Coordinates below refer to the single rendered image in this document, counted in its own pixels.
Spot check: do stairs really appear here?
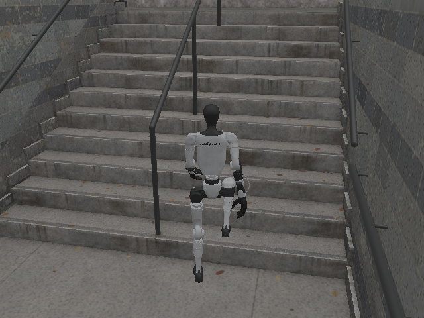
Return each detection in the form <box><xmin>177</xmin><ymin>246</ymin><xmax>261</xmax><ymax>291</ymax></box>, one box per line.
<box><xmin>0</xmin><ymin>11</ymin><xmax>348</xmax><ymax>279</ymax></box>

